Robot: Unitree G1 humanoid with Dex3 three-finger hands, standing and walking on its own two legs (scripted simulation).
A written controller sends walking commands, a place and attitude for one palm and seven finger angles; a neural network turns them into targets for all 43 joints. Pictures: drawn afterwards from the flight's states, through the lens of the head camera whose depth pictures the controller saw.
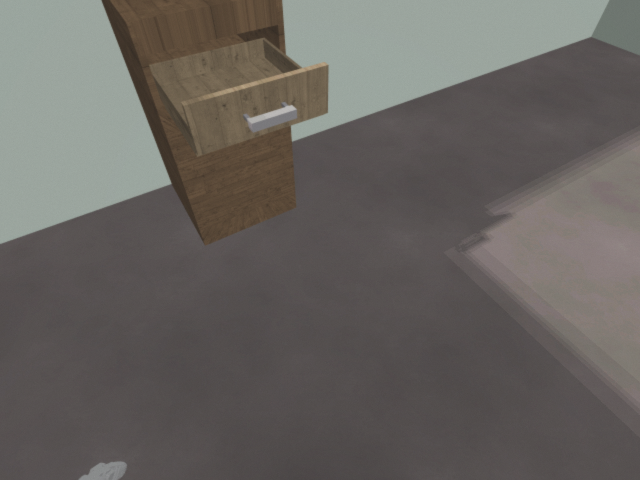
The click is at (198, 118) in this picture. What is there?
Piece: drawer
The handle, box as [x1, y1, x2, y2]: [243, 102, 296, 132]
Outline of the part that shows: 296,109 292,105 289,106 282,102 281,104 283,107 280,109 251,118 246,114 243,114 243,117 248,123 249,128 253,132 295,118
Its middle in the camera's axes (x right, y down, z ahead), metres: -0.13 -0.31 +0.98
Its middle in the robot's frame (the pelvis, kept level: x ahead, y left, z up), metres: +0.93 +0.19 -0.06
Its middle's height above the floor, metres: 0.71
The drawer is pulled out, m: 0.30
